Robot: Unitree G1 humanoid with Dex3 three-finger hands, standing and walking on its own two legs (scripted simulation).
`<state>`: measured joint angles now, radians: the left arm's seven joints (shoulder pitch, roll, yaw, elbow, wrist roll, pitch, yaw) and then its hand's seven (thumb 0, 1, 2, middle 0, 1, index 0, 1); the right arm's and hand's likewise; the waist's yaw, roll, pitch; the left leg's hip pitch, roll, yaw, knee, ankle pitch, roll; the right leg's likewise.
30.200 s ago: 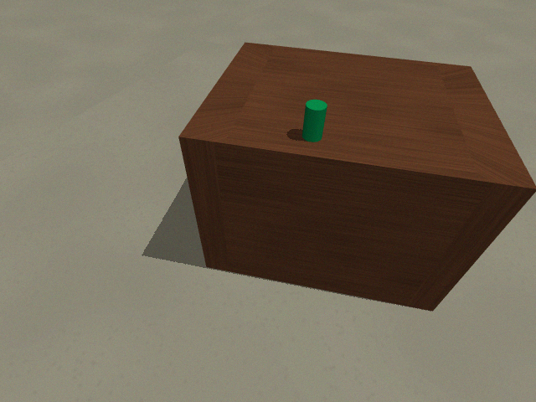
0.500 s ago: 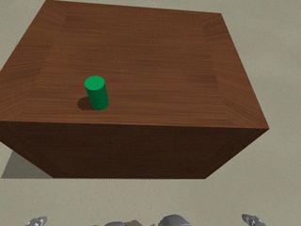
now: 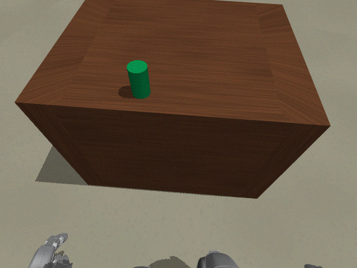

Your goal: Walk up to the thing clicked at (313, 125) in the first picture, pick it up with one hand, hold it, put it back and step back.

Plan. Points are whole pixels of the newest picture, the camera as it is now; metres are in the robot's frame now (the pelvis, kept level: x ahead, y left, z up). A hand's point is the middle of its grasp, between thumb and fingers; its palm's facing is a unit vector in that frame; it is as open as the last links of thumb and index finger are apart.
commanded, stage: step back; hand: left
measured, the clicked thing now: (139, 80) +0.64 +0.13 +0.00
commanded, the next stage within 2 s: none
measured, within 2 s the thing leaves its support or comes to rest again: neither
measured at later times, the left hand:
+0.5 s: hand out of the picture -0.08 +0.24 -0.13, palm faces -0.07 -0.91 -0.40, open 7.4 cm
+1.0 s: hand out of the picture -0.20 +0.23 -0.14, palm faces -0.06 -0.93 -0.37, open 7.4 cm
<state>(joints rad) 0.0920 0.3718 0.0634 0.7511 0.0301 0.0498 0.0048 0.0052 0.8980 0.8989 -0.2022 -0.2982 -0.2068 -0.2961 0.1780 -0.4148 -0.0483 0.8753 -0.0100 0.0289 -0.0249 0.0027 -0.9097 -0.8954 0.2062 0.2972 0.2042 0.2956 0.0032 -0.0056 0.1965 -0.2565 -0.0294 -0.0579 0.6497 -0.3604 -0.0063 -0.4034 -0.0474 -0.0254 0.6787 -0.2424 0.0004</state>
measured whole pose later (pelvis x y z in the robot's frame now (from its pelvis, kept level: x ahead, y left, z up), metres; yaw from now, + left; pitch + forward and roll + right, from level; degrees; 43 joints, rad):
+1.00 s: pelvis -0.31 -0.03 +0.01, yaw -5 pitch -2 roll -1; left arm 0.17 0.40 0.08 0.83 0.02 0.07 0.00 0.00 0.90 0.90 -0.20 -0.30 -0.20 -0.30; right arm 0.11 -0.37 -0.03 0.82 -0.03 0.04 -0.01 0.00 -0.90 -0.89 0.21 0.30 0.21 0.30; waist 0.03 -0.04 0.16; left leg -0.38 0.05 -0.01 0.58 -0.17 0.00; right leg -0.31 0.05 0.12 0.96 -0.51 0.02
